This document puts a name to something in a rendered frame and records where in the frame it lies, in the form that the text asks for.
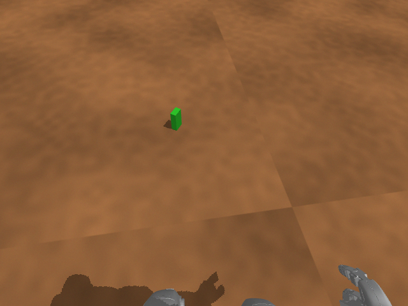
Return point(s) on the carton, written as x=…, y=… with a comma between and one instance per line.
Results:
x=176, y=120

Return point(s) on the right robot hand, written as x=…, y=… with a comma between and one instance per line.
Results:
x=370, y=293

